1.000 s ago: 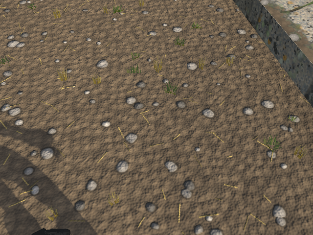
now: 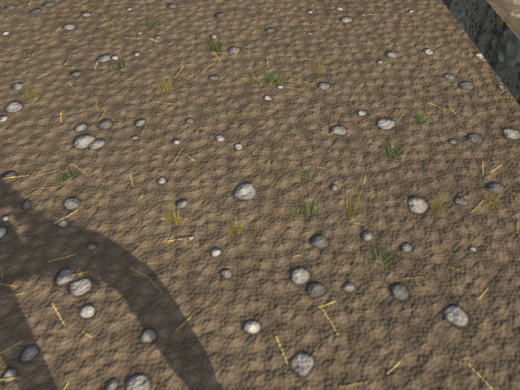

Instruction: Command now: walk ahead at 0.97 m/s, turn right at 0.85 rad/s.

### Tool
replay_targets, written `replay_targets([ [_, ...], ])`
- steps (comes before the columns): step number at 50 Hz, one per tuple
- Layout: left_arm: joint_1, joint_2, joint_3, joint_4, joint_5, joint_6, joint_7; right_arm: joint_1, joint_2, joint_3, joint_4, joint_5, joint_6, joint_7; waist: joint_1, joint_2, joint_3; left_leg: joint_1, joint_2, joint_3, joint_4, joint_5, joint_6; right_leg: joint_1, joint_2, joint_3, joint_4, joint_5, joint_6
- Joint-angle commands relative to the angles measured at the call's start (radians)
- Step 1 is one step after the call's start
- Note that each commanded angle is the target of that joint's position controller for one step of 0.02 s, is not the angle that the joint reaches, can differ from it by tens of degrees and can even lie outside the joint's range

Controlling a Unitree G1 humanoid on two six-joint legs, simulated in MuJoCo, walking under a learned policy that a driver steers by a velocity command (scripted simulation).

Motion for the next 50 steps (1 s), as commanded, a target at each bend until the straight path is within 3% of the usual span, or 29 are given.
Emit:
replay_targets([
  [1, -0.098, -0.029, -0.036, -0.104, 0.001, -0.01, -0.024, -0.117, -0.074, 0.001, -0.064, 0.001, -0.031, -0.006, 0.067, 0.083, 0.192, -0.227, 0.235, 0.037, -0.16, 0.661, 0.051, 0.12, -0.003, -0.07, -0.211, 0.086, -0.044],
  [4, -0.04, 0.014, -0.03, -0.082, -0.008, -0.011, -0.01, -0.069, -0.165, -0.017, -0.05, -0.001, -0.008, -0.023, 0.114, 0.122, 0.073, -0.06, 0.248, 0.06, 0.059, 1.37, 0.032, 0.327, 0.139, -0.179, -0.302, 0.018, -0.1],
  [6, 0.306, 0.101, 0.01, 0.009, -0.012, -0.014, 0.013, -0.145, -0.234, -0.036, -0.08, -0.014, 0.03, -0.031, 0.295, 0.161, -0.123, -0.11, 0.287, 0.021, 0.512, 1.498, 0.055, 0.703, 0.196, -0.121, -0.314, -0.107, -0.146],
  [7, 0.477, 0.158, 0.044, 0.072, -0.008, -0.014, 0.037, -0.166, -0.225, -0.036, -0.092, -0.016, 0.038, -0.021, 0.349, 0.103, -0.194, -0.275, 0.246, 0.008, 0.842, 1.198, 0.052, 0.971, 0.206, -0.043, -0.408, -0.149, -0.169],
  [8, 0.386, 0.226, 0.073, 0.074, -0.028, 0.001, 0.062, -0.183, -0.095, -0.006, -0.11, -0.02, 0.03, 0.003, 0.246, -0.15, -0.093, -0.595, 0.039, -0.012, 1.235, 0.049, 0.021, 1.055, 0.083, 0.183, -0.465, -0.202, -0.197],
  [9, 0.311, 0.342, 0.089, 0.016, 0.01, 0.011, 0.058, -0.111, -0.072, 0.012, -0.236, 0.008, 0.007, 0.006, 0.131, -0.261, -0.27, -0.954, -0.048, -0.204, 1.508, -0.159, -0.02, 1.306, -0.142, 0.774, -0.653, -0.248, -0.413],
  [10, 0.336, 0.294, 0.091, -0.002, 0.001, 0.012, 0.067, -0.211, -0.122, 0.016, -0.248, -0.006, -0.02, 0.003, 0.187, -0.023, -0.28, -1.011, 0.014, -0.334, 1.456, -0.056, -0.003, 1.269, -0.163, 0.87, -0.794, -0.371, -0.393],
  [11, 0.317, 0.241, 0.079, 0.024, -0.003, 0.003, 0.078, -0.233, -0.12, 0.022, -0.248, -0.002, -0.033, 0.003, 0.138, 0.059, -0.116, -0.998, 0.059, -0.337, 1.337, -0.009, 0.003, 1.089, -0.149, 0.823, -0.85, -0.368, -0.345],
  [13, 0.225, 0.145, 0.044, 0.028, 0.004, -0.035, 0.092, -0.19, -0.086, 0.038, -0.203, -0.027, -0.005, -0.001, 0.029, 0.168, -0.004, -0.833, 0.143, -0.313, 1.169, 0.023, 0.004, 0.778, -0.087, 0.587, -0.85, -0.223, -0.26],
  [15, 0.212, 0.079, 0.011, 0.042, -0.003, -0.074, 0.09, -0.146, -0.061, 0.048, -0.175, -0.037, 0.042, 0.013, -0.02, 0.14, 0.038, -0.714, 0.185, -0.299, 1.051, 0.006, -0.015, 0.574, -0.036, 0.46, -0.892, -0.133, -0.237],
  [17, 0.238, 0.096, 0.015, 0.063, -0.006, -0.102, 0.077, -0.241, -0.039, 0.056, -0.201, -0.019, 0.06, 0.028, 0.005, 0.109, 0.091, -0.753, 0.202, -0.251, 0.91, 0.114, -0.01, 0.532, 0.011, 0.323, -0.963, -0.069, -0.199],
  [19, 0.293, 0.084, 0.012, 0.084, -0.013, -0.12, 0.061, -0.374, -0.028, 0.064, -0.24, 0.003, 0.055, 0.037, 0.063, 0.078, 0.149, -0.785, 0.202, -0.214, 0.704, 0.295, 0.022, 0.564, 0.043, 0.212, -0.997, 0.138, -0.13],
  [21, 0.318, 0.081, 0.007, 0.097, -0.02, -0.131, 0.058, -0.412, -0.015, 0.066, -0.231, 0.021, 0.05, 0.049, 0.091, 0.087, 0.124, -0.747, 0.142, -0.158, 0.558, 0.453, 0.059, 0.648, 0.076, 0.098, -1.026, 0.304, -0.059],
  [22, 0.342, 0.089, 0.004, 0.105, -0.019, -0.142, 0.062, -0.445, 0.004, 0.073, -0.247, 0.028, 0.043, 0.057, 0.104, 0.045, 0.134, -0.717, 0.133, -0.154, 0.473, 0.515, 0.079, 0.662, 0.036, 0.079, -1.051, 0.391, -0.047],
  [25, 0.357, 0.102, -0.001, 0.135, -0.008, -0.146, 0.081, -0.46, -0.038, 0.057, -0.222, 0.03, 0.032, 0.062, 0.099, 0.025, 0.102, -0.676, 0.031, -0.11, 0.362, 0.576, 0.123, 0.869, 0.007, -0.012, -1.052, 0.7, 0.012],
  [27, 0.338, 0.142, 0.004, 0.127, 0.002, -0.137, 0.105, -0.386, -0.069, 0.046, -0.19, 0.021, 0.036, 0.062, 0.05, -0.048, 0.028, -0.601, -0.041, -0.076, 0.371, 0.476, 0.141, 0.978, -0.037, -0.051, -0.896, 1.131, 0.053],
  [29, 0.287, 0.162, 0.012, 0.121, 0.036, -0.103, 0.131, -0.137, -0.139, 0.016, -0.107, 0.012, 0.045, 0.052, -0.086, -0.089, -0.081, -0.384, -0.116, -0.064, 0.385, 0.346, 0.171, 1.0, -0.068, -0.068, -0.559, 1.317, 0.075],
  [30, 0.2, 0.183, 0.02, 0.092, 0.045, -0.085, 0.138, 0.099, -0.179, -0.009, -0.031, 0.016, 0.049, 0.043, -0.208, -0.082, -0.152, -0.182, -0.101, -0.113, 0.355, 0.297, 0.206, 0.902, -0.059, -0.074, -0.241, 1.272, 0.077],
  [31, 0.115, 0.157, 0.015, 0.073, 0.04, -0.088, 0.133, 0.264, -0.221, -0.036, 0.013, 0.016, 0.059, 0.029, -0.296, 0.033, -0.167, 0.02, -0.023, -0.237, 0.351, 0.218, 0.268, 0.655, 0.059, -0.091, 0.239, 0.691, 0.073],
  [32, 0.202, -0.015, -0.028, -0.003, 0.007, -0.115, 0.105, 0.152, -0.289, -0.055, 0.003, -0.003, 0.07, 0.023, -0.079, 0.405, -0.195, 0.334, 0.215, -0.751, 0.352, 0.295, 0.449, 0.088, 0.236, 0.022, 0.642, -0.447, 0.143],
  [33, 0.196, 0.033, -0.046, -0.04, 0.001, -0.136, 0.102, 0.062, -0.252, -0.058, -0.042, 0.011, 0.073, 0.026, -0.092, 0.21, -0.306, 0.352, 0.291, -1.045, 0.123, 0.012, 0.522, -0.039, 0.186, 0.183, 0.647, -0.379, 0.111],
  [34, 0.117, 0.073, -0.049, -0.047, 0.012, -0.149, 0.093, 0.016, -0.183, -0.047, -0.051, 0.017, 0.073, 0.018, -0.071, 0.035, -0.163, 0.169, 0.277, -0.997, 0.025, -0.143, 0.462, -0.027, 0.111, 0.21, 0.515, -0.269, 0.086],
  [35, 0.099, 0.075, -0.053, -0.055, 0.02, -0.154, 0.085, -0.021, -0.131, -0.034, -0.039, 0.016, 0.073, 0.016, -0.01, -0.059, -0.044, -0.041, 0.24, -0.914, -0.019, -0.125, 0.407, 0.036, 0.068, 0.182, 0.382, -0.223, 0.071],
  [38, 0.095, 0.036, -0.076, -0.081, 0.062, -0.087, 0.075, -0.062, -0.117, -0.018, -0.033, 0.02, 0.04, 0.009, 0.089, -0.049, 0.096, -0.414, 0.102, -0.717, -0.069, -0.013, 0.356, 0.169, 0.001, 0.141, 0.181, -0.267, 0.116],
  [41, -0.069, 0.023, -0.095, -0.161, 0.045, -0.074, 0.06, -0.068, -0.156, -0.034, -0.047, 0.026, 0.015, 0.014, 0.056, 0.019, 0.152, -0.601, 0.028, -0.618, -0.133, 0.142, 0.34, 0.273, -0.017, 0.062, -0.146, -0.102, 0.152],
  [44, -0.175, -0.005, -0.104, -0.194, 0.014, -0.081, 0.054, -0.022, -0.167, -0.049, -0.04, 0.044, 0.013, 0.023, -0.024, 0.068, 0.111, -0.535, 0.0, -0.589, -0.104, 0.38, 0.264, 0.398, 0.027, 0.034, -0.41, 0.176, 0.145],
  [47, -0.201, 0.024, -0.094, -0.208, 0.008, -0.089, 0.064, 0.009, -0.189, -0.063, -0.035, 0.041, 0.021, 0.017, -0.057, 0.101, 0.057, -0.328, 0.028, -0.62, -0.004, 0.578, 0.224, 0.421, 0.064, 0.052, -0.544, 0.178, 0.124],
  [49, -0.098, 0.078, -0.069, -0.178, 0.01, -0.097, 0.081, -0.003, -0.218, -0.07, -0.038, 0.032, 0.023, 0.008, -0.007, 0.097, -0.035, -0.235, 0.03, -0.627, 0.182, 0.822, 0.18, 0.574, 0.116, 0.057, -0.599, 0.054, 0.104],
  [50, 0.064, 0.117, -0.047, -0.132, 0.008, -0.102, 0.092, -0.024, -0.25, -0.074, -0.034, 0.022, 0.019, 0.009, 0.081, 0.09, -0.14, -0.202, 0.033, -0.593, 0.356, 0.912, 0.165, 0.717, 0.125, 0.033, -0.592, -0.008, 0.084],
])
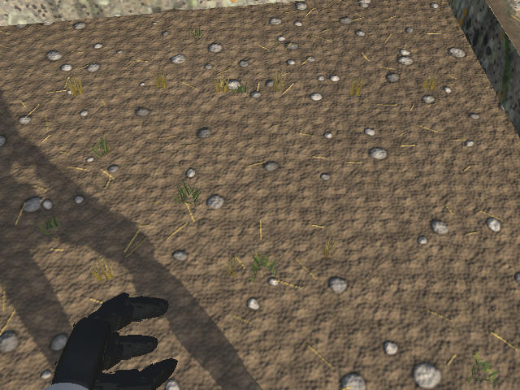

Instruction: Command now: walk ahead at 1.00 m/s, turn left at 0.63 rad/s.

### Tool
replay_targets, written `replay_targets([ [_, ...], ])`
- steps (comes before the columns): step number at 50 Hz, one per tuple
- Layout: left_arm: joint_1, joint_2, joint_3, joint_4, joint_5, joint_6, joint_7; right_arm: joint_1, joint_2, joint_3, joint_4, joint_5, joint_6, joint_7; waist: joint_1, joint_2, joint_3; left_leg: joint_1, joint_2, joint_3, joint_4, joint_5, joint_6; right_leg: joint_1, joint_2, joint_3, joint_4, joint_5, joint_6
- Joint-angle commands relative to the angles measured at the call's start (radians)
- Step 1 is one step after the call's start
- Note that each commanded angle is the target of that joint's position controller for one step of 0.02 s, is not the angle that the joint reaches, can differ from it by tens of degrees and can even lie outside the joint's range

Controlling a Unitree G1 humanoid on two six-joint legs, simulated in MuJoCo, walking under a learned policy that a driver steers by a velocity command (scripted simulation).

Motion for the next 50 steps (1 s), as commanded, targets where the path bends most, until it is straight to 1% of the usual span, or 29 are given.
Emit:
replay_targets([
  [1, 0.429, 0.223, 0.105, 0.068, 0.003, -0.021, 0.04, -0.078, -0.206, -0.045, -0.048, -0.022, -0.025, -0.008, 0.301, 0.044, -0.254, -0.268, 0.135, -0.033, 0.485, 0.932, 0.005, 0.699, 0.027, -0.065, 0.042, -0.135, -0.055],
  [2, 0.652, 0.282, 0.13, 0.112, 0.024, -0.024, 0.06, -0.096, -0.079, -0.012, -0.07, -0.034, -0.039, -0.014, 0.364, -0.093, -0.374, -0.414, 0.092, 0.043, 0.839, 0.496, 0.007, 0.89, -0.181, 0.174, 0.053, -0.476, -0.09],
  [3, 0.576, 0.383, 0.158, 0.139, 0.032, -0.014, 0.046, 0.083, 0.023, 0.021, -0.114, 0.023, -0.042, 0.005, 0.203, -0.497, -0.475, -0.718, -0.047, 0.133, 1.095, -0.031, -0.049, 1.042, -0.396, 0.863, -0.206, -0.606, -0.264],
  [4, 0.473, 0.266, 0.155, 0.116, 0.017, -0.006, 0.03, -0.015, -0.051, 0.025, -0.084, -0.014, -0.028, -0.007, 0.223, -0.255, -0.299, -0.887, 0.059, 0.131, 1.128, 0.035, -0.024, 0.963, -0.331, 0.853, -0.227, -0.729, -0.285],
  [5, 0.429, 0.184, 0.141, 0.12, 0.002, -0.008, 0.021, -0.163, -0.075, 0.022, -0.107, -0.03, -0.026, 0.001, 0.245, -0.099, -0.18, -0.906, 0.093, 0.134, 1.08, 0.109, -0.03, 0.845, -0.273, 0.655, -0.213, -0.609, -0.28],
  [6, 0.431, 0.153, 0.137, 0.151, 0.004, -0.008, 0.015, -0.246, -0.07, 0.027, -0.138, -0.043, -0.028, 0.007, 0.233, -0.014, -0.105, -0.882, 0.115, 0.148, 1.018, 0.123, -0.038, 0.725, -0.223, 0.537, -0.215, -0.436, -0.267],
  [7, 0.465, 0.128, 0.128, 0.188, -0.004, -0.011, 0.016, -0.316, -0.055, 0.033, -0.176, -0.065, -0.025, 0.015, 0.216, -0.012, -0.06, -0.868, 0.145, 0.161, 0.951, 0.108, -0.045, 0.648, -0.171, 0.45, -0.218, -0.318, -0.25],
  [8, 0.488, 0.117, 0.124, 0.222, -0.009, -0.014, 0.017, -0.324, -0.03, 0.044, -0.203, -0.075, -0.017, 0.021, 0.182, -0.077, -0.038, -0.869, 0.16, 0.176, 0.913, 0.069, -0.063, 0.605, -0.146, 0.42, -0.227, -0.254, -0.256],
  [10, 0.522, 0.115, 0.127, 0.254, -0.027, -0.023, 0.02, -0.369, -0.017, 0.061, -0.251, -0.085, -0.007, 0.027, 0.152, -0.089, -0.003, -0.892, 0.196, 0.185, 0.797, 0.014, -0.096, 0.551, -0.13, 0.399, -0.266, -0.188, -0.269],
  [12, 0.458, 0.153, 0.141, 0.235, -0.023, -0.023, 0.029, -0.46, -0.021, 0.082, -0.311, -0.073, -0.011, 0.043, 0.126, -0.075, 0.044, -0.784, 0.215, 0.216, 0.555, 0.13, -0.128, 0.381, -0.102, 0.335, -0.352, -0.184, -0.265],
  [14, 0.401, 0.206, 0.164, 0.218, -0.024, -0.02, 0.019, -0.463, -0.012, 0.096, -0.308, -0.045, -0.015, 0.062, 0.108, -0.084, 0.035, -0.423, 0.156, 0.285, 0.346, 0.322, -0.142, 0.147, -0.047, 0.241, -0.423, -0.14, -0.232],
  [17, 0.446, 0.24, 0.175, 0.228, -0.044, -0.025, -0.005, -0.389, -0.077, 0.067, -0.264, -0.035, -0.008, 0.037, 0.083, -0.045, -0.003, -0.21, 0.134, 0.296, 0.277, 0.383, -0.135, 0.191, -0.07, 0.229, -0.329, 0.053, -0.193],
  [19, 0.482, 0.249, 0.178, 0.244, -0.045, -0.023, -0.011, -0.186, -0.128, 0.033, -0.201, -0.057, -0.013, 0.001, -0.014, 0.022, -0.143, 0.031, 0.13, 0.301, 0.241, 0.275, -0.113, 0.208, 0.017, 0.155, 0.088, 0.241, -0.149],
  [20, 0.469, 0.19, 0.162, 0.229, -0.047, -0.028, -0.01, -0.029, -0.195, 0.008, -0.193, -0.08, -0.02, -0.023, -0.086, 0.088, -0.242, 0.2, 0.317, 0.108, 0.193, 0.007, -0.085, 0.078, 0.08, 0.102, 0.418, 0.07, -0.123],
  [21, 0.523, 0.047, 0.132, 0.193, -0.06, -0.02, 0.002, 0.016, -0.256, 0.0, -0.196, -0.102, -0.018, -0.036, -0.019, 0.258, -0.305, 0.258, 0.59, -0.324, 0.006, -0.355, -0.054, -0.093, 0.124, 0.054, 0.738, -0.5, -0.119],
  [22, 0.535, 0.096, 0.133, 0.17, -0.06, -0.005, 0.006, -0.062, -0.239, -0.008, -0.2, -0.074, -0.006, -0.039, 0.033, 0.288, -0.289, 0.183, 0.621, -0.586, -0.127, -0.463, 0.009, -0.199, 0.099, 0.027, 0.864, -0.412, -0.13],
  [24, 0.406, 0.116, 0.137, 0.183, -0.024, 0.024, -0.005, -0.182, -0.082, 0.02, -0.198, -0.05, -0.014, -0.028, 0.072, 0.084, -0.051, -0.025, 0.514, -0.231, -0.097, -0.184, 0.011, -0.233, -0.001, 0.003, 0.837, -0.286, -0.122],
  [30, 0.217, 0.04, 0.119, 0.089, -0.006, 0.08, -0.05, -0.135, -0.005, 0.035, -0.093, -0.021, -0.06, -0.013, 0.153, 0.098, 0.055, -0.132, 0.421, 0.253, -0.172, 0.475, -0.044, -0.266, -0.067, -0.032, 0.724, -0.197, -0.101],
  [34, 0.069, 0.041, 0.096, 0.019, -0.013, 0.075, -0.085, -0.18, -0.041, 0.028, -0.072, -0.023, -0.067, -0.023, 0.177, 0.044, 0.102, -0.227, 0.33, 0.511, -0.251, 0.656, -0.087, -0.059, -0.02, -0.169, 0.357, 0.011, -0.14],
  [36, 0.068, 0.056, 0.096, 0.024, -0.012, 0.073, -0.088, -0.13, -0.099, 0.018, -0.062, -0.022, -0.064, -0.03, 0.187, 0.046, 0.069, -0.174, 0.336, 0.552, -0.163, 1.105, -0.097, 0.095, 0.067, -0.256, 0.269, 0.023, -0.174],
  [38, 0.231, 0.116, 0.116, 0.069, -0.014, 0.071, -0.073, -0.133, -0.175, -0.002, -0.073, -0.027, -0.038, -0.042, 0.29, 0.094, -0.046, -0.101, 0.37, 0.548, 0.102, 1.449, -0.106, 0.281, 0.139, -0.27, 0.259, -0.06, -0.207],
  [40, 0.615, 0.207, 0.167, 0.19, -0.01, 0.07, -0.04, -0.198, -0.201, -0.011, -0.106, -0.04, -0.007, -0.043, 0.459, 0.064, -0.226, -0.279, 0.376, 0.515, 0.656, 1.313, -0.1, 0.745, 0.169, -0.171, 0.192, -0.143, -0.267],
  [41, 0.563, 0.27, 0.201, 0.197, -0.041, 0.087, -0.012, -0.206, -0.123, 0.001, -0.105, -0.045, -0.008, -0.025, 0.398, -0.142, -0.169, -0.548, 0.174, 0.505, 1.069, 0.279, -0.132, 0.876, 0.096, -0.01, 0.124, -0.224, -0.29],
  [42, 0.437, 0.401, 0.21, 0.133, 0.006, 0.097, -0.008, -0.053, -0.047, 0.036, -0.223, -0.024, -0.024, -0.018, 0.213, -0.314, -0.319, -0.898, 0.104, 0.355, 1.385, -0.085, -0.163, 1.103, -0.209, 0.589, -0.024, -0.195, -0.477],
  [43, 0.479, 0.33, 0.206, 0.107, -0.002, 0.103, 0.009, -0.145, -0.107, 0.037, -0.223, -0.027, -0.045, -0.021, 0.299, -0.094, -0.378, -0.963, 0.147, 0.222, 1.363, 0.04, -0.145, 1.083, -0.239, 0.701, -0.19, -0.374, -0.479],
  [44, 0.448, 0.273, 0.191, 0.14, -0.004, 0.09, 0.023, -0.16, -0.107, 0.042, -0.21, -0.017, -0.049, -0.024, 0.247, -0.007, -0.184, -0.967, 0.2, 0.236, 1.272, 0.093, -0.135, 0.885, -0.24, 0.62, -0.245, -0.39, -0.424],
  [45, 0.411, 0.225, 0.175, 0.156, -0.005, 0.068, 0.026, -0.181, -0.091, 0.048, -0.199, -0.027, -0.041, -0.025, 0.193, 0.075, -0.08, -0.897, 0.254, 0.237, 1.161, 0.118, -0.13, 0.687, -0.206, 0.517, -0.25, -0.326, -0.375],
  [47, 0.349, 0.166, 0.146, 0.162, -0.001, 0.023, 0.029, -0.131, -0.059, 0.059, -0.154, -0.042, 0.005, -0.008, 0.117, 0.095, -0.012, -0.718, 0.292, 0.214, 1.052, 0.114, -0.129, 0.407, -0.147, 0.331, -0.286, -0.198, -0.325],
  [50, 0.388, 0.154, 0.141, 0.21, -0.01, -0.023, 0.008, -0.218, -0.023, 0.063, -0.165, -0.023, 0.042, 0.016, 0.121, 0.037, 0.084, -0.747, 0.297, 0.205, 0.85, 0.201, -0.122, 0.315, -0.088, 0.126, -0.388, -0.128, -0.258],
])
Over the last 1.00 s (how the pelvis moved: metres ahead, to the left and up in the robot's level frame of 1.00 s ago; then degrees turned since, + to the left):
0.96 -0.12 0.00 10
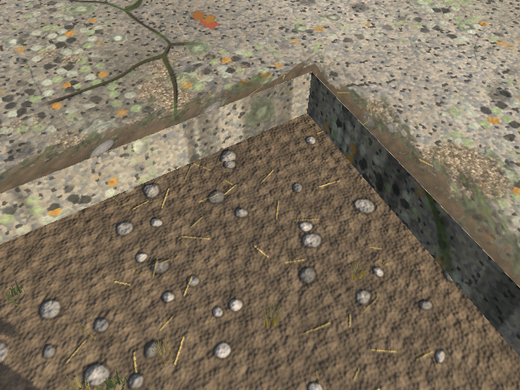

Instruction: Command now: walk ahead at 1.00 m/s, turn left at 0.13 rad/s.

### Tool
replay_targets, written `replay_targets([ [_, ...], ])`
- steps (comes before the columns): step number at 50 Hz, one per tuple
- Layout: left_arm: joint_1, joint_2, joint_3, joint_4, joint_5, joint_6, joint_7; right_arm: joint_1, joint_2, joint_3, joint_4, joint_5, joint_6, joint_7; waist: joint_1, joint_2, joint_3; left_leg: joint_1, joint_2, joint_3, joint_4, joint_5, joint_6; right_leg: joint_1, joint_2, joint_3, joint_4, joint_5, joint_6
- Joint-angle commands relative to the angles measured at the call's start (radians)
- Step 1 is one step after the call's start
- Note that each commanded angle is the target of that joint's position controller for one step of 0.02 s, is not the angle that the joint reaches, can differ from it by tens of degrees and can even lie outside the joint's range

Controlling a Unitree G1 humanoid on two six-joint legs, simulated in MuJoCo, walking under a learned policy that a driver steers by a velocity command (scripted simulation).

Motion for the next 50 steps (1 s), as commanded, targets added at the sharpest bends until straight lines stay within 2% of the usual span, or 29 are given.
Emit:
replay_targets([
  [1, 0.016, 0.117, 0.03, -0.039, -0.008, -0.064, -0.009, -0.014, -0.114, -0.031, -0.036, 0.019, 0.024, 0.016, 0.005, 0.01, 0.103, -0.072, 0.02, -0.004, -0.189, 0.137, 0.021, -0.085, -0.299, 0.204, -0.389, 0.256, -0.029],
  [3, 0.014, 0.096, 0.022, -0.033, -0.017, -0.077, -0.018, -0.078, -0.096, -0.029, -0.047, 0.028, 0.012, 0.025, 0.019, 0.003, 0.108, -0.052, -0.019, 0.052, -0.377, 0.312, 0.048, -0.041, -0.233, 0.048, -0.394, 0.465, 0.041],
  [7, 0.04, 0.11, 0.011, -0.015, -0.026, -0.101, -0.004, -0.138, -0.072, -0.022, -0.046, 0.04, -0.002, 0.048, 0.036, -0.022, 0.056, 0.061, -0.088, 0.168, -0.611, 0.568, 0.103, 0.12, -0.272, -0.068, -0.439, 0.809, 0.109],
  [9, 0.065, 0.136, 0.014, -0.004, -0.019, -0.093, 0.019, -0.131, -0.103, -0.028, -0.036, 0.021, -0.005, 0.05, 0.021, -0.069, 0.032, 0.081, -0.148, 0.227, -0.662, 0.503, 0.129, 0.266, -0.311, -0.098, -0.341, 1.176, 0.143],
  [11, 0.049, 0.182, 0.027, -0.009, 0.007, -0.059, 0.05, -0.006, -0.164, -0.05, 0.004, 0.014, 0.006, 0.043, -0.058, -0.128, -0.061, 0.205, -0.233, 0.263, -0.664, 0.349, 0.149, 0.366, -0.342, -0.11, -0.125, 1.454, 0.165],
  [12, 0.008, 0.206, 0.036, -0.021, 0.022, -0.037, 0.061, 0.17, -0.207, -0.07, 0.052, 0.015, 0.01, 0.039, -0.151, -0.138, -0.135, 0.36, -0.264, 0.254, -0.649, 0.271, 0.171, 0.342, -0.355, -0.109, 0.114, 1.531, 0.168],
  [13, -0.074, 0.233, 0.045, -0.048, 0.029, -0.02, 0.064, 0.407, -0.247, -0.097, 0.119, 0.015, 0.013, 0.027, -0.275, -0.123, -0.204, 0.583, -0.238, 0.17, -0.683, 0.19, 0.221, 0.204, -0.353, -0.099, 0.456, 1.438, 0.161],
  [14, -0.131, 0.176, 0.033, -0.056, 0.028, -0.025, 0.047, 0.485, -0.282, -0.122, 0.146, 0.023, 0.024, 0.01, -0.3, 0.002, -0.183, 0.741, -0.166, 0.057, -0.683, 0.108, 0.267, -0.043, -0.211, -0.104, 0.879, 0.661, 0.147],
  [15, -0.044, 0.024, -0.007, -0.153, -0.004, -0.046, 0.021, 0.344, -0.368, -0.14, 0.12, 0.001, 0.039, 0.002, -0.087, 0.33, -0.213, 1.01, 0.065, -0.501, -0.756, 0.053, 0.474, -0.593, -0.055, 0.021, 1.249, -0.236, 0.22],
  [16, -0.091, 0.07, -0.025, -0.189, 0.004, -0.072, 0.021, 0.293, -0.331, -0.142, 0.074, 0.015, 0.039, 0.004, -0.129, 0.118, -0.285, 1.009, 0.129, -0.745, -0.969, -0.132, 0.504, -0.692, -0.106, 0.191, 1.223, -0.166, 0.183],
  [18, -0.152, 0.099, -0.031, -0.196, 0.012, -0.091, 0.008, 0.235, -0.221, -0.12, 0.089, 0.015, 0.035, -0.007, -0.036, -0.119, -0.052, 0.659, 0.083, -0.608, -1.089, -0.178, 0.385, -0.613, -0.216, 0.193, 0.952, -0.025, 0.157],
  [20, -0.151, 0.085, -0.043, -0.204, 0.049, -0.049, 0.003, 0.192, -0.203, -0.105, 0.086, 0.018, 0.009, -0.017, 0.036, -0.126, 0.035, 0.418, -0.017, -0.462, -1.107, -0.055, 0.348, -0.51, -0.261, 0.177, 0.83, -0.049, 0.191],
  [22, -0.187, 0.074, -0.054, -0.232, 0.051, -0.012, -0.003, 0.175, -0.226, -0.108, 0.074, 0.026, -0.017, -0.009, 0.05, -0.082, 0.067, 0.251, -0.084, -0.364, -1.151, -0.003, 0.34, -0.431, -0.288, 0.129, 0.654, -0.035, 0.22],
  [24, -0.32, 0.066, -0.066, -0.288, 0.032, -0.012, -0.015, 0.182, -0.242, -0.117, 0.07, 0.027, -0.028, -0.007, 0.011, -0.04, 0.104, 0.169, -0.122, -0.32, -1.187, 0.107, 0.323, -0.381, -0.29, 0.088, 0.446, 0.118, 0.241],
  [27, -0.427, 0.041, -0.075, -0.321, 0.008, -0.02, -0.022, 0.235, -0.249, -0.131, 0.08, 0.041, -0.029, 0.004, -0.071, 0.0, 0.063, 0.26, -0.155, -0.288, -1.15, 0.355, 0.245, -0.295, -0.24, 0.058, 0.19, 0.377, 0.232],
  [30, -0.459, 0.069, -0.064, -0.338, 0.001, -0.03, -0.013, 0.246, -0.271, -0.143, 0.082, 0.039, -0.027, -0.001, -0.094, 0.041, 0.017, 0.43, -0.119, -0.32, -1.068, 0.535, 0.205, -0.251, -0.208, 0.083, 0.05, 0.401, 0.208],
  [32, -0.356, 0.12, -0.042, -0.307, 0.001, -0.038, 0.002, 0.222, -0.298, -0.152, 0.078, 0.035, -0.03, -0.009, -0.043, 0.041, -0.067, 0.5, -0.121, -0.327, -0.912, 0.764, 0.158, -0.084, -0.163, 0.095, -0.01, 0.313, 0.191],
  [33, -0.211, 0.167, -0.019, -0.269, -0.005, -0.042, 0.015, 0.197, -0.335, -0.159, 0.075, 0.026, -0.033, -0.007, 0.038, 0.043, -0.167, 0.505, -0.126, -0.322, -0.738, 0.84, 0.136, 0.077, -0.154, 0.097, 0.01, 0.214, 0.179],
  [34, 0.01, 0.212, 0.006, -0.215, -0.003, -0.046, 0.032, 0.125, -0.336, -0.158, 0.06, 0.018, -0.041, -0.003, 0.169, 0.041, -0.263, 0.393, -0.159, -0.303, -0.495, 0.771, 0.119, 0.31, -0.214, 0.13, 0.043, 0.133, 0.161],
  [35, 0.259, 0.271, 0.033, -0.162, 0.024, -0.047, 0.055, 0.096, -0.204, -0.12, 0.037, 0.003, -0.056, -0.007, 0.248, -0.103, -0.397, 0.259, -0.2, -0.211, -0.165, 0.323, 0.132, 0.517, -0.415, 0.302, 0.058, -0.189, 0.134],
  [36, 0.154, 0.355, 0.052, -0.155, 0.052, -0.047, 0.047, 0.262, -0.076, -0.076, -0.016, 0.063, -0.059, 0.0, 0.073, -0.519, -0.505, -0.018, -0.312, -0.098, 0.088, -0.177, 0.087, 0.642, -0.647, 0.945, -0.181, -0.303, -0.008],
  [37, 0.054, 0.252, 0.052, -0.17, 0.039, -0.042, 0.029, 0.251, -0.147, -0.068, 0.043, 0.03, -0.045, -0.01, 0.071, -0.331, -0.385, -0.133, -0.204, -0.093, 0.126, -0.089, 0.113, 0.55, -0.591, 0.973, -0.215, -0.452, -0.043],
  [38, 0.0, 0.154, 0.034, -0.168, 0.026, -0.042, 0.018, 0.134, -0.179, -0.073, 0.043, 0.009, -0.038, -0.002, 0.087, -0.166, -0.256, -0.137, -0.167, -0.07, 0.092, -0.007, 0.105, 0.422, -0.529, 0.789, -0.202, -0.371, -0.041],
  [39, 0.002, 0.115, 0.026, -0.139, 0.023, -0.042, 0.01, 0.043, -0.179, -0.07, 0.018, -0.006, -0.039, 0.007, 0.088, -0.052, -0.162, -0.109, -0.151, -0.063, 0.031, 0.013, 0.093, 0.288, -0.477, 0.661, -0.211, -0.165, -0.038],
  [42, 0.064, 0.082, 0.012, -0.043, -0.001, -0.057, 0.007, -0.066, -0.115, -0.04, -0.06, -0.046, -0.029, 0.021, 0.028, -0.111, -0.062, -0.095, -0.108, -0.038, -0.113, -0.074, 0.057, 0.143, -0.395, 0.501, -0.224, 0.238, -0.046],
  [44, 0.073, 0.091, 0.013, -0.022, -0.019, -0.064, 0.007, -0.126, -0.105, -0.023, -0.104, -0.052, -0.032, 0.021, 0.008, -0.081, -0.008, -0.077, -0.094, 0.006, -0.307, -0.07, 0.014, 0.077, -0.377, 0.437, -0.243, 0.561, -0.043],
  [45, 0.028, 0.115, 0.02, -0.025, -0.019, -0.06, 0.011, -0.153, -0.085, -0.006, -0.127, -0.039, -0.042, 0.027, -0.014, -0.086, 0.006, 0.042, -0.1, 0.026, -0.5, -0.013, -0.001, -0.019, -0.339, 0.372, -0.255, 0.644, -0.018],
  [48, 0.021, 0.184, 0.052, -0.017, -0.024, -0.048, 0.002, -0.116, -0.095, -0.001, -0.103, -0.004, -0.044, 0.021, -0.034, -0.125, -0.045, 0.423, -0.21, 0.086, -0.752, 0.34, 0.003, -0.137, -0.25, 0.294, -0.217, 0.777, 0.055],
  [50, 0.003, 0.156, 0.049, -0.033, -0.059, -0.055, 0.001, 0.085, -0.157, -0.026, -0.031, -0.03, -0.033, -0.012, -0.133, -0.083, -0.149, 0.699, -0.163, 0.052, -0.775, 0.533, 0.029, -0.221, -0.181, 0.258, 0.058, 0.767, 0.127],
])
Over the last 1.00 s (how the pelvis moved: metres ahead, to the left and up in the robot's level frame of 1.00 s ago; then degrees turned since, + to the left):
0.90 -0.20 0.00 -31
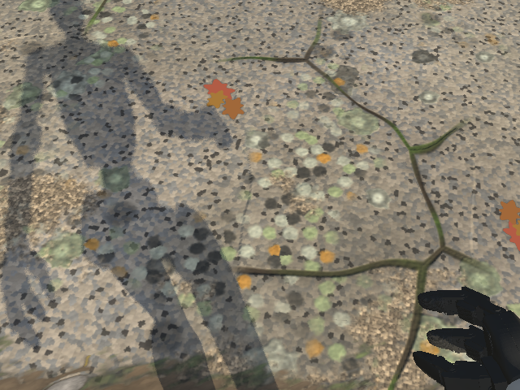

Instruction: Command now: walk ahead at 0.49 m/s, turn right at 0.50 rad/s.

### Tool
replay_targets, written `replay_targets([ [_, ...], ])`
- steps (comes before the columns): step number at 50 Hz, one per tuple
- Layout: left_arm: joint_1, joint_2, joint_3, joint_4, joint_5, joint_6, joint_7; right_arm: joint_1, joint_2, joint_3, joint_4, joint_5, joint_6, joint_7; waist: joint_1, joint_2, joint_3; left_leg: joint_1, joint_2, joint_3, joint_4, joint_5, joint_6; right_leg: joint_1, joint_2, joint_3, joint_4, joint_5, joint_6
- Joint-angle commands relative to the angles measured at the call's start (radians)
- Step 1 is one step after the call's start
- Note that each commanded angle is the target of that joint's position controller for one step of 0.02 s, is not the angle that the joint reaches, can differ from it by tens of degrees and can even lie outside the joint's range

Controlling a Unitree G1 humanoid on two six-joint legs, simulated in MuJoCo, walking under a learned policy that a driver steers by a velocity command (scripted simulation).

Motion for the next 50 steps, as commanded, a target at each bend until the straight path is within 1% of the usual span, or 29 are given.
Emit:
replay_targets([
  [1, -0.237, 0.101, 0.023, -0.164, -0.037, -0.03, 0.0, 0.475, -0.164, -0.054, 0.092, -0.025, 0.006, -0.044, -0.315, -0.016, -0.227, 0.786, 0.127, -0.054, -0.035, 0.546, 0.039, -0.464, -0.005, 0.072, 0.426, 0.476, -0.016],
  [2, -0.157, 0.028, 0.01, -0.204, -0.052, -0.015, 0.014, 0.572, -0.249, -0.076, 0.074, -0.031, 0.008, -0.049, -0.285, 0.216, -0.404, 0.885, 0.511, -0.316, -0.026, 1.037, 0.115, -0.526, 0.079, -0.009, 0.81, -0.319, 0.001],
  [3, -0.073, 0.075, 0.019, -0.191, -0.035, 0.019, 0.043, 0.555, -0.195, -0.081, 0.072, -0.005, 0.029, -0.043, -0.243, 0.109, -0.45, 0.84, 0.544, -0.301, 0.009, 1.088, 0.148, -0.532, 0.034, -0.009, 0.949, -0.31, -0.007],
  [6, -0.155, 0.063, 0.034, -0.203, 0.027, 0.077, 0.032, 0.342, -0.061, -0.052, 0.016, 0.013, 0.044, -0.057, -0.158, 0.096, -0.216, 0.628, 0.391, -0.148, -0.1, 0.593, 0.15, -0.723, -0.031, -0.099, 1.189, -0.17, 0.03],
  [12, -0.307, -0.012, 0.037, -0.342, 0.043, 0.164, 0.013, 0.297, -0.071, -0.078, 0.028, 0.021, 0.034, -0.084, -0.07, 0.104, -0.053, 0.343, 0.398, 0.032, -0.27, 0.281, 0.168, -0.775, -0.073, -0.087, 1.275, -0.097, 0.066],
  [17, -0.552, -0.047, 0.031, -0.485, 0.055, 0.203, 0.058, 0.401, -0.119, -0.115, 0.06, 0.013, 0.042, -0.092, -0.14, 0.082, -0.051, 0.572, 0.491, 0.087, -0.323, 0.305, 0.191, -1.097, -0.086, -0.081, 1.607, -0.229, 0.04],
  [22, -0.697, -0.063, 0.016, -0.56, 0.042, 0.196, 0.02, 0.5, -0.154, -0.133, 0.104, 0.0, 0.052, -0.084, -0.192, 0.074, -0.036, 0.777, 0.456, 0.207, -0.298, 0.278, 0.099, -1.229, -0.11, -0.117, 1.449, -0.239, 0.013],
  [24, -0.777, -0.1, -0.01, -0.593, 0.034, 0.188, 0.005, 0.508, -0.152, -0.133, 0.121, -0.016, 0.044, -0.076, -0.213, 0.101, -0.045, 0.746, 0.423, 0.234, -0.34, 0.161, 0.059, -1.15, -0.135, -0.128, 1.24, -0.126, -0.015],
  [27, -0.842, -0.116, -0.02, -0.62, 0.047, 0.174, 0.003, 0.496, -0.182, -0.14, 0.122, -0.03, 0.019, -0.068, -0.247, 0.186, -0.05, 0.807, 0.47, 0.186, -0.429, -0.08, 0.075, -1.198, -0.167, -0.107, 1.215, -0.112, -0.073],
  [30, -0.926, -0.12, -0.041, -0.656, 0.035, 0.128, -0.025, 0.519, -0.16, -0.139, 0.154, -0.03, 0.04, -0.065, -0.256, 0.127, 0.001, 0.825, 0.434, 0.196, -0.49, -0.179, 0.081, -1.18, -0.243, -0.161, 0.997, -0.212, -0.104],
  [31, -0.889, -0.118, -0.044, -0.641, 0.022, 0.097, -0.028, 0.444, -0.123, -0.123, 0.151, -0.033, 0.047, -0.062, -0.204, 0.083, -0.029, 0.751, 0.378, 0.249, -0.381, 0.159, 0.064, -0.97, -0.219, -0.141, 0.878, -0.153, -0.134],
  [32, -0.737, -0.108, -0.042, -0.587, 0.006, 0.071, -0.039, 0.339, -0.121, -0.12, 0.112, -0.015, 0.053, -0.058, -0.124, 0.042, -0.148, 0.575, 0.33, 0.28, -0.234, 0.453, 0.054, -0.539, -0.181, -0.136, 0.605, 0.039, -0.129],
  [33, -0.543, -0.031, -0.001, -0.519, 0.003, 0.059, -0.032, 0.373, -0.172, -0.135, 0.098, 0.017, 0.051, -0.041, -0.07, 0.028, -0.312, 0.509, 0.298, 0.217, -0.021, 0.6, 0.04, -0.164, -0.102, -0.146, 0.411, 0.216, -0.085],
  [34, -0.4, -0.005, 0.026, -0.469, 0.023, 0.063, -0.025, 0.387, -0.215, -0.155, 0.104, 0.058, 0.048, -0.031, -0.009, 0.059, -0.318, 0.446, 0.271, 0.19, 0.129, 0.544, 0.019, 0.023, -0.095, -0.163, 0.119, 0.36, -0.043],
  [35, -0.3, 0.026, 0.04, -0.398, 0.043, 0.055, -0.026, 0.355, -0.169, -0.157, 0.086, 0.065, 0.034, -0.023, 0.025, -0.007, -0.227, 0.196, 0.179, 0.119, 0.342, 0.027, 0.014, 0.201, -0.149, -0.132, 0.005, 0.476, -0.003],
  [36, -0.19, 0.138, 0.045, -0.37, 0.06, 0.047, -0.023, 0.39, 0.063, -0.112, 0.045, 0.053, 0.034, -0.02, -0.041, -0.35, -0.256, -0.192, 0.079, 0.007, 0.899, -0.579, -0.017, 0.448, -0.376, -0.066, 0.321, 1.411, 0.084],
  [37, 0.078, 0.253, 0.086, -0.335, 0.022, 0.049, -0.004, 0.476, 0.064, -0.121, 0.034, 0.095, 0.002, -0.045, 0.087, -0.499, -0.583, -0.315, -0.047, -0.252, 1.295, -0.62, -0.027, 0.648, -0.596, 0.061, 0.35, 2.064, 0.023],
  [38, 0.044, 0.313, 0.119, -0.335, 0.033, 0.062, -0.014, 0.369, 0.051, -0.125, 0.006, 0.065, 0.023, -0.077, 0.121, -0.428, -0.559, -0.454, -0.086, -0.154, 1.626, -0.473, -0.046, 0.47, -0.609, 0.288, 0.097, 1.289, -0.041],
  [39, -0.118, 0.269, 0.099, -0.31, 0.037, 0.064, -0.027, 0.251, 0.096, -0.119, -0.066, 0.042, 0.035, -0.093, 0.023, -0.49, -0.376, -0.659, -0.055, -0.046, 1.838, -0.406, -0.044, 0.37, -0.616, 0.333, -0.007, 0.688, -0.112],
  [40, -0.214, 0.104, 0.046, -0.255, 0.044, 0.059, -0.038, 0.11, 0.152, -0.1, -0.101, 0.038, 0.039, -0.082, -0.038, -0.51, -0.174, -0.827, -0.018, -0.001, 1.942, -0.392, -0.006, 0.264, -0.537, 0.239, -0.022, 0.359, -0.125],
  [41, -0.206, -0.033, 0.006, -0.203, 0.044, 0.049, -0.028, 0.065, 0.174, -0.089, -0.097, 0.041, 0.055, -0.061, -0.063, -0.465, -0.05, -0.856, -0.014, -0.019, 1.999, -0.424, 0.038, 0.13, -0.494, 0.121, -0.046, 0.231, -0.114],
  [42, -0.192, -0.121, -0.02, -0.147, 0.045, 0.035, -0.011, 0.072, 0.175, -0.085, -0.11, 0.045, 0.082, -0.044, -0.115, -0.37, -0.01, -0.87, -0.013, -0.023, 2.078, -0.497, 0.074, 0.041, -0.496, 0.058, -0.113, 0.021, -0.112],
  [43, -0.179, -0.153, -0.032, -0.097, 0.04, 0.011, -0.003, 0.055, 0.222, -0.061, -0.15, 0.038, 0.104, -0.033, -0.177, -0.317, 0.057, -0.931, 0.001, -0.075, 2.134, -0.512, 0.11, -0.023, -0.532, 0.029, -0.163, 0.03, -0.088],
  [45, -0.331, -0.125, -0.031, -0.066, 0.047, -0.028, -0.03, 0.049, 0.183, -0.039, -0.228, 0.031, 0.137, -0.043, -0.343, -0.187, 0.164, -0.812, -0.002, -0.086, 1.866, -0.473, 0.151, -0.285, -0.515, -0.189, -0.33, 0.059, -0.017],
  [46, -0.415, -0.064, -0.015, -0.1, 0.057, -0.021, -0.023, 0.097, 0.111, -0.059, -0.198, 0.049, 0.157, -0.048, -0.395, -0.119, 0.148, -0.66, -0.034, 0.009, 1.648, -0.423, 0.157, -0.384, -0.433, -0.343, -0.391, 0.14, 0.004],
  [47, -0.446, -0.034, -0.008, -0.113, 0.057, -0.02, -0.007, 0.067, 0.065, -0.077, -0.181, 0.032, 0.169, -0.057, -0.381, -0.047, 0.135, -0.522, -0.073, 0.118, 1.537, -0.362, 0.158, -0.423, -0.351, -0.493, -0.413, 0.419, 0.019],
  [48, -0.451, 0.006, -0.003, -0.114, 0.036, -0.023, 0.01, 0.088, 0.074, -0.072, -0.163, 0.031, 0.179, -0.058, -0.406, -0.044, 0.11, -0.376, -0.093, 0.184, 1.387, -0.346, 0.165, -0.449, -0.285, -0.58, -0.381, 0.802, 0.024],
  [49, -0.472, 0.103, 0.018, -0.147, 0.005, -0.026, 0.027, 0.185, 0.065, -0.065, -0.13, 0.023, 0.183, -0.046, -0.465, -0.041, 0.001, -0.094, -0.105, 0.243, 1.161, -0.322, 0.16, -0.453, -0.242, -0.606, -0.302, 1.18, 0.006],
  [50, -0.409, 0.25, 0.061, -0.193, -0.018, -0.031, 0.049, 0.281, 0.012, -0.079, -0.094, 0.038, 0.181, -0.035, -0.444, -0.071, -0.176, 0.106, -0.139, 0.295, 1.033, -0.368, 0.14, -0.299, -0.278, -0.527, -0.198, 1.62, -0.055],
])
Over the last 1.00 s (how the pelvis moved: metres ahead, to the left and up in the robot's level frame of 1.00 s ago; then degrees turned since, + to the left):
0.90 0.24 0.01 30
